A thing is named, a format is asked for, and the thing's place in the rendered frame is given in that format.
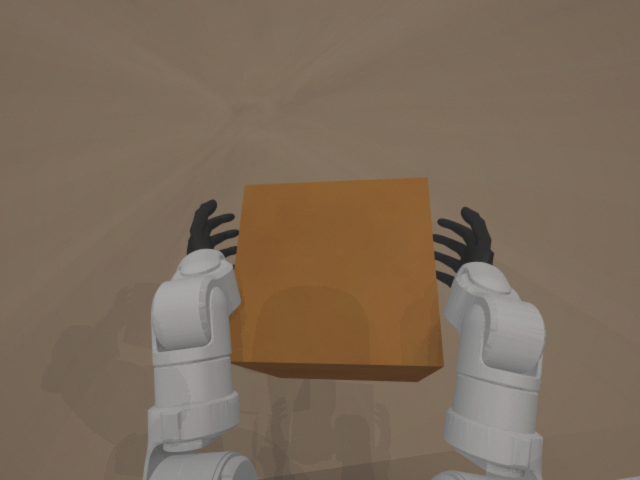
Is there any carton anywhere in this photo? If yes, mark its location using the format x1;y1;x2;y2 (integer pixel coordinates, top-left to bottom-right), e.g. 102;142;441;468
229;177;444;382

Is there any left robot hand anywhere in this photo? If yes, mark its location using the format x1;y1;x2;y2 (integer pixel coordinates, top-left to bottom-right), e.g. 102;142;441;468
187;199;239;269

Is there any robot left forearm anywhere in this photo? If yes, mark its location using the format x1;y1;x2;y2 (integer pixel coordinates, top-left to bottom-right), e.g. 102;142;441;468
143;249;241;480

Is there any robot left upper arm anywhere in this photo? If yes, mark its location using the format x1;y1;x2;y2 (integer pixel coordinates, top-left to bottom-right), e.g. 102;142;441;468
149;451;258;480

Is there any right robot hand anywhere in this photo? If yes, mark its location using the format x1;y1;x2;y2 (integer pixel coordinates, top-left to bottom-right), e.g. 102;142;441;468
433;207;494;288

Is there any robot right forearm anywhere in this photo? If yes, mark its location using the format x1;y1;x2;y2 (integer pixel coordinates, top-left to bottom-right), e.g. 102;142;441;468
443;262;546;480

